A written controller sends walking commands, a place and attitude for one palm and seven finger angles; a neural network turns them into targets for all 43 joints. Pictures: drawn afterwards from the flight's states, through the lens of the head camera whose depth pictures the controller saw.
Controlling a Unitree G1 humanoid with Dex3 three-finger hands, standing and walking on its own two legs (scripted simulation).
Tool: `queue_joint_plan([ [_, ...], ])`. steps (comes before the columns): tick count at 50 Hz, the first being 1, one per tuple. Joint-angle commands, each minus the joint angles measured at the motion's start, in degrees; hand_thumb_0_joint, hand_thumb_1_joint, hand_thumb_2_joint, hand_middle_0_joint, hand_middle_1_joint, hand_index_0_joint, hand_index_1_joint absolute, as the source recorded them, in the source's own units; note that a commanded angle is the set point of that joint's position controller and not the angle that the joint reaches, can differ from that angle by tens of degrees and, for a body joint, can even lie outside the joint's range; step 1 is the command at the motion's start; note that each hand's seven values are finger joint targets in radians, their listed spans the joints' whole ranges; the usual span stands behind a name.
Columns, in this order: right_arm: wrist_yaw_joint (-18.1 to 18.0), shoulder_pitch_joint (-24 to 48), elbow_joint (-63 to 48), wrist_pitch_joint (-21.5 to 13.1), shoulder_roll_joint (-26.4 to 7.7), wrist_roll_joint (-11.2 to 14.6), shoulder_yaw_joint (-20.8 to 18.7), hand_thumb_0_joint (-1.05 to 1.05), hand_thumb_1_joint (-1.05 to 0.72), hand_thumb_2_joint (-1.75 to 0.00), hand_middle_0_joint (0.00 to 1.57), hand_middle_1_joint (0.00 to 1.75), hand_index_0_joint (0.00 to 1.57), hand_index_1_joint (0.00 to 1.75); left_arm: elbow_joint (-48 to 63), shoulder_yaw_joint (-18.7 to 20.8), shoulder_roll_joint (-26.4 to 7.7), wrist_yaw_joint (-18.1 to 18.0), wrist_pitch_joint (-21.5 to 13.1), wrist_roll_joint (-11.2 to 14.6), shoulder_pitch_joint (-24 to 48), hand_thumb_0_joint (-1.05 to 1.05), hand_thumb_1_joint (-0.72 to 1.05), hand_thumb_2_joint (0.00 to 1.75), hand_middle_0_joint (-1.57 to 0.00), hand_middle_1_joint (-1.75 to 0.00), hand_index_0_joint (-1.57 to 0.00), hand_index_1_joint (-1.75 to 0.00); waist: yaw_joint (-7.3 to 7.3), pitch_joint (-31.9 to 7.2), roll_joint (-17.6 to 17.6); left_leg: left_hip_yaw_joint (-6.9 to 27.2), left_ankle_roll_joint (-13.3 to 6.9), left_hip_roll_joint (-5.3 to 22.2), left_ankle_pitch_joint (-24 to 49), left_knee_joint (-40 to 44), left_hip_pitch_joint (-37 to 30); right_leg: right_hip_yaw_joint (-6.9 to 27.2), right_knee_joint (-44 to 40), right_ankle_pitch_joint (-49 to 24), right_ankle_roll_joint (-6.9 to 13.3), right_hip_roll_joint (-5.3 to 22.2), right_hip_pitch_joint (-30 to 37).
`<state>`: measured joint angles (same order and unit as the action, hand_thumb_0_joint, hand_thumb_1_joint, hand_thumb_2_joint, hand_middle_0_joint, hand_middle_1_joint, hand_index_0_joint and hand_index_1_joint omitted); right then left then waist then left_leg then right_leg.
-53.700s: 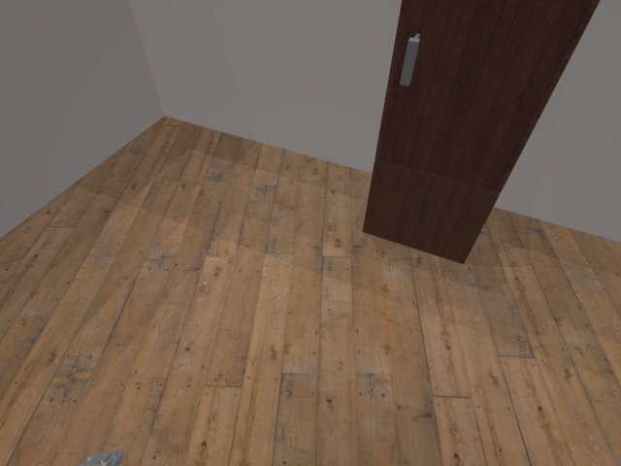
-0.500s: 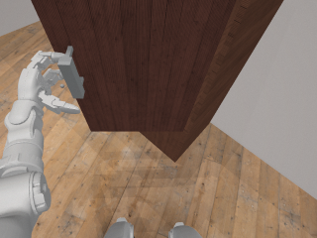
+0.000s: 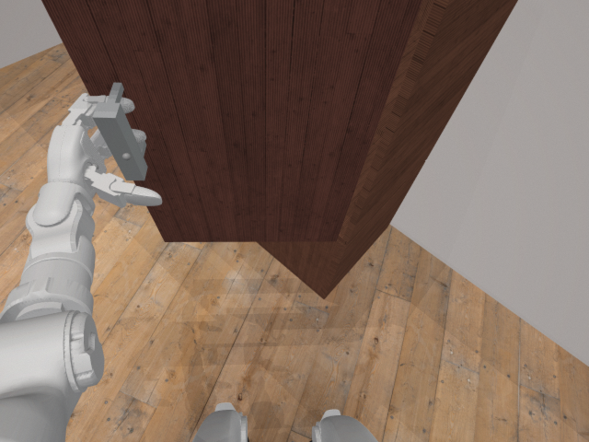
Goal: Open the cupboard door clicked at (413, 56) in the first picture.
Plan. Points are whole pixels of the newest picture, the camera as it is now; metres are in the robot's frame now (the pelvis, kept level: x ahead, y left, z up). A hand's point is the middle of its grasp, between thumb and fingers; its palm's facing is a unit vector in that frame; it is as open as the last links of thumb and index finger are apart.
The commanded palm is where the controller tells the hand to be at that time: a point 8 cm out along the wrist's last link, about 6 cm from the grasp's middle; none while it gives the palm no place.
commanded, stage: slide the fingers in behind the handle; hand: left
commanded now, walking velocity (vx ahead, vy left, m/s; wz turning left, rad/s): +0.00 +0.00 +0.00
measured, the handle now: (127, 132) +0.52 +0.21 +0.09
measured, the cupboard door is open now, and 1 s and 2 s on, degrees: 44 43 79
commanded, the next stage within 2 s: close the thumb around the handle in 0.24 s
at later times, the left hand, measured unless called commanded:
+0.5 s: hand (129, 156) +0.47 +0.20 +0.09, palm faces +0.00 -1.00 -0.01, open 13.3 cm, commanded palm +0.45 +0.25 +0.09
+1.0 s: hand (136, 157) +0.47 +0.20 +0.09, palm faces -0.02 -1.00 -0.01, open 6.0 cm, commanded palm +0.45 +0.25 +0.09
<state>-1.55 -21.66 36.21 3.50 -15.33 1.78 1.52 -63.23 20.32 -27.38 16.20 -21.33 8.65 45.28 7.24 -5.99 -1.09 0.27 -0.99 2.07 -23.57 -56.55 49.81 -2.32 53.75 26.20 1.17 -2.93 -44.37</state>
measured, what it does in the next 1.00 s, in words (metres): stands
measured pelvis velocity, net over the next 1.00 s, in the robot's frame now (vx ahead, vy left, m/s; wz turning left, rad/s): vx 0.00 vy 0.00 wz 0.00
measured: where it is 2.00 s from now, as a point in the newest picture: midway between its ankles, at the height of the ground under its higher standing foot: outside the picture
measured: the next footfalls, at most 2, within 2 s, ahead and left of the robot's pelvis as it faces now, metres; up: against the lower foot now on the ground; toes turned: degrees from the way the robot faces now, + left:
none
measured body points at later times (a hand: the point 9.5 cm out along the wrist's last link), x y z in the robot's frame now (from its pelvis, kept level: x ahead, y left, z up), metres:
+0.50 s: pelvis +0.00 +0.00 +0.00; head +0.09 +0.01 +0.44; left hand +0.46 +0.26 +0.09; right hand +0.04 -0.27 -0.11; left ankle +0.03 +0.11 -0.68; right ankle +0.00 -0.11 -0.68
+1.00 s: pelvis +0.00 +0.00 +0.00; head +0.09 +0.02 +0.44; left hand +0.47 +0.25 +0.09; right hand +0.04 -0.26 -0.11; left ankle +0.03 +0.11 -0.68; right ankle +0.00 -0.11 -0.68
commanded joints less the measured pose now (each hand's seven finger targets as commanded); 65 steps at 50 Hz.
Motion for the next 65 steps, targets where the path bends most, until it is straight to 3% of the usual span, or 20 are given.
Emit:
queue_joint_plan([
  [1, -0.6, -6.7, -3.9, -1.6, -10.3, -0.2, -3.5, 0.00, -0.90, -0.90, 0.20, 0.30, 0.20, 0.30, 12.4, 2.0, -15.4, 0.2, -3.9, 0.1, 26.6, 0.00, -0.50, 0.30, -0.30, -1.20, -0.30, -1.20, 1.07, -23.3, -5.2, 2.4, -1.3, -1.1, 14.6, 5.4, -21.2, 1.8, -7.4, -15.7, -0.1, -0.5, 3.3],
  [3, -0.6, -6.3, -4.4, -1.6, -9.8, 0.0, -3.5, 0.00, -0.90, -0.90, 0.20, 0.30, 0.20, 0.30, 12.7, -0.4, -12.0, 0.9, -3.8, 0.6, 25.2, 0.00, -0.50, 0.30, -0.30, -1.20, -0.30, -1.20, 1.33, -23.4, -5.8, 2.0, -1.3, -1.1, 15.0, 5.4, -22.1, 1.7, -7.8, -16.2, -0.2, -0.5, 3.0],
  [5, -0.6, -6.4, -4.2, -1.8, -9.8, -0.1, -3.4, 0.00, -0.90, -0.90, 0.20, 0.30, 0.20, 0.30, 13.1, -0.5, -11.6, 1.1, -4.0, 1.4, 26.3, 0.00, -0.50, 0.30, -0.30, -1.20, -0.30, -1.20, 1.67, -23.1, -5.3, 2.3, -1.4, -1.2, 15.5, 5.1, -22.0, 1.5, -7.4, -16.6, 0.0, -0.6, 3.1],
  [8, -0.8, -6.3, -4.3, -1.6, -10.2, 0.0, -3.4, 0.00, -0.90, -0.90, 0.20, 0.30, 0.20, 0.30, 12.3, 2.7, -15.9, 0.9, -3.5, 1.3, 25.6, 0.00, -0.50, 0.30, -0.30, -1.20, -0.30, -1.20, 0.83, -22.9, -4.2, 1.8, -1.5, -1.2, 14.4, 5.4, -19.4, 2.1, -7.6, -16.8, -0.3, -0.4, 5.2],
  [12, -0.6, -6.0, -4.8, -1.5, -9.7, 0.0, -3.3, 0.00, -0.90, -0.90, 0.20, 0.30, 0.20, 0.30, 13.0, 1.3, -13.5, 0.7, -3.8, 1.1, 23.7, 0.00, -0.50, 0.30, -0.30, -1.20, -0.30, -1.20, 0.71, -23.4, -4.5, 1.6, -1.5, -1.3, 15.7, 5.2, -20.7, 1.9, -7.5, -17.9, -0.3, -0.5, 5.0],
  [17, -0.6, -6.0, -4.9, -1.3, -9.8, -0.1, -3.6, 0.00, -0.90, -0.90, 0.20, 0.30, 0.20, 0.30, 14.1, 2.1, -14.2, 0.7, -4.2, 1.2, 23.1, 0.00, -0.50, 0.30, -0.30, -1.20, -0.30, -1.20, 0.18, -24.5, -5.1, 1.8, -1.3, -1.2, 17.5, 5.2, -22.2, 1.6, -7.1, -19.2, -0.2, -0.6, 5.2],
  [23, -0.6, -5.8, -5.3, -1.1, -9.7, 0.2, -3.5, 0.00, -0.90, -0.90, 0.20, 0.30, 0.20, 0.30, 14.8, 1.3, -13.1, 0.8, -3.9, 1.5, 22.1, 0.00, -0.16, 0.44, -0.32, -1.24, -0.32, -1.24, 0.26, -23.4, -4.8, 1.5, -1.4, -1.3, 17.5, 5.6, -21.9, 1.7, -7.4, -19.8, -0.3, -0.6, 5.6],
  [26, -0.8, -5.8, -5.1, -0.9, -10.0, 0.1, -3.4, 0.00, -0.90, -0.90, 0.20, 0.30, 0.20, 0.30, 13.2, 3.2, -15.5, 0.6, -3.7, 1.4, 22.4, 0.00, 0.00, 0.52, -0.34, -1.25, -0.34, -1.25, 0.31, -22.1, -2.9, 1.5, -1.5, -1.3, 16.2, 5.6, -19.9, 2.0, -7.6, -19.2, -0.4, -0.5, 6.1],
  [28, -0.8, -5.6, -5.4, -1.0, -9.7, 0.1, -3.4, 0.00, -0.90, -0.90, 0.20, 0.30, 0.20, 0.30, 14.2, 1.8, -13.8, 0.9, -3.9, 1.5, 22.7, 0.00, 0.12, 0.56, -0.34, -1.27, -0.34, -1.27, 0.34, -22.5, -3.9, 1.4, -1.4, -1.4, 16.0, 5.9, -20.6, 1.8, -7.7, -18.9, -0.3, -0.5, 6.2],
  [31, -0.8, -5.8, -5.1, -1.0, -9.8, 0.1, -3.6, 0.00, -0.90, -0.90, 0.20, 0.30, 0.20, 0.30, 15.1, 2.8, -14.5, 1.1, -4.7, 1.7, 21.5, 0.00, 0.28, 0.64, -0.36, -1.28, -0.36, -1.28, -0.34, -25.0, -5.5, 1.8, -1.1, -1.1, 19.4, 5.3, -23.2, 1.6, -6.9, -20.8, 0.0, -0.6, 5.7],
  [38, -0.5, -5.4, -5.3, -0.8, -9.7, 0.1, -3.7, 0.00, -0.90, -0.90, 0.20, 0.30, 0.20, 0.30, 14.9, 0.6, -11.2, 0.9, -3.9, 2.1, 20.5, 0.00, 0.68, 0.80, -0.38, -1.33, -0.38, -1.33, -0.16, -23.1, -5.2, 2.2, -1.0, -1.1, 18.6, 6.0, -24.0, 0.9, -7.3, -18.9, 0.0, -0.7, 3.9],
  [42, -0.8, -5.5, -4.8, -0.8, -10.0, 0.0, -3.5, 0.00, -0.90, -0.90, 0.20, 0.30, 0.20, 0.30, 13.5, 1.6, -13.1, -0.1, -3.9, 1.3, 23.7, 0.00, 0.90, 0.90, -0.40, -1.35, -0.40, -1.35, 0.63, -21.2, -4.2, 2.4, -1.2, -1.1, 15.6, 6.0, -21.7, 1.2, -7.5, -16.5, -0.1, -0.5, 3.0],
  [46, -0.9, -5.5, -4.6, -1.2, -9.9, -0.1, -3.6, 0.00, -0.90, -0.90, 0.20, 0.30, 0.20, 0.30, 14.1, 1.6, -13.2, -0.6, -4.9, 0.8, 25.2, 0.00, 0.90, 0.90, -0.40, -1.35, -0.40, -1.35, 0.40, -23.5, -6.3, 3.0, -0.8, -0.9, 16.1, 5.9, -24.4, 1.0, -7.0, -15.3, 0.1, -0.5, 1.4],
  [49, -1.0, -5.8, -4.7, -1.1, -10.1, -0.2, -3.2, 0.00, -0.90, -0.90, 0.20, 0.30, 0.20, 0.30, 10.5, 2.3, -14.2, -1.3, -3.6, 0.6, 25.5, 0.00, 0.90, 0.90, -0.40, -1.35, -0.40, -1.35, 1.01, -20.8, -3.2, 2.6, -1.1, -1.0, 13.9, 6.1, -20.5, 1.1, -7.4, -14.5, -0.3, -0.5, 2.5],
  [51, -1.1, -6.0, -5.0, -1.2, -10.3, -0.3, -3.1, 0.00, -0.90, -0.90, 0.20, 0.30, 0.20, 0.30, 10.6, 4.1, -16.8, -1.4, -3.8, 0.1, 24.9, 0.00, 0.90, 0.90, -0.40, -1.35, -0.40, -1.35, 0.15, -22.7, -3.8, 2.4, -1.1, -1.1, 14.4, 5.8, -20.1, 1.4, -7.0, -15.4, -0.2, -0.4, 3.7],
  [57, -1.2, -6.3, -5.6, -1.0, -10.1, -0.2, -3.0, 0.00, -0.90, -0.90, 0.20, 0.30, 0.20, 0.30, 9.9, 4.9, -18.1, -0.4, -3.5, 0.2, 23.5, 0.00, 0.90, 0.90, -0.40, -1.35, -0.40, -1.35, 0.15, -22.5, -3.1, 1.5, -1.3, -1.2, 13.9, 5.5, -17.7, 2.0, -7.3, -16.6, -0.4, -0.4, 5.9],
  [58, -1.0, -5.9, -5.8, -1.2, -9.5, -0.1, -2.9, 0.00, -0.90, -0.90, 0.20, 0.30, 0.20, 0.30, 11.4, 0.5, -12.6, -0.1, -3.4, 0.7, 25.8, 0.00, 0.90, 0.90, -0.40, -1.35, -0.40, -1.35, 1.43, -22.3, -4.0, 1.6, -1.4, -1.3, 13.3, 5.6, -18.5, 1.8, -7.5, -15.9, -0.5, -0.4, 4.4],
  [59, -0.8, -5.9, -5.8, -1.4, -9.4, -0.2, -3.3, 0.00, -0.90, -0.90, 0.20, 0.30, 0.20, 0.30, 11.4, 0.3, -10.8, -0.1, -3.3, 1.1, 23.5, 0.00, 0.90, 0.90, -0.40, -1.35, -0.40, -1.35, 0.45, -22.4, -4.3, 1.7, -1.1, -1.2, 13.5, 5.7, -19.7, 1.4, -7.5, -15.4, -0.3, -0.6, 3.9],
  [61, -0.6, -6.1, -6.0, -1.3, -9.9, -0.2, -3.6, 0.00, -0.90, -0.90, 0.20, 0.30, 0.20, 0.30, 13.0, 2.1, -12.6, -0.5, -3.6, 1.4, 20.6, 0.00, 0.90, 0.90, -0.40, -1.35, -0.40, -1.35, -0.64, -24.0, -4.5, 1.8, -1.0, -1.1, 15.3, 5.8, -20.8, 1.3, -7.0, -16.6, 0.0, -0.6, 4.6],
  [65, -0.1, -5.6, -7.3, -1.0, -9.5, -0.2, -3.7, 0.00, -0.90, -0.90, 0.20, 0.30, 0.20, 0.30, 16.2, 1.6, -10.7, -0.6, -3.2, 2.0, 13.4, 0.00, 0.90, 0.90, -0.40, -1.35, -0.40, -1.35, -1.86, -24.3, -3.6, 1.1, -1.2, -1.4, 16.9, 6.2, -21.2, 1.1, -7.3, -18.7, 0.1, -0.9, 7.2],
])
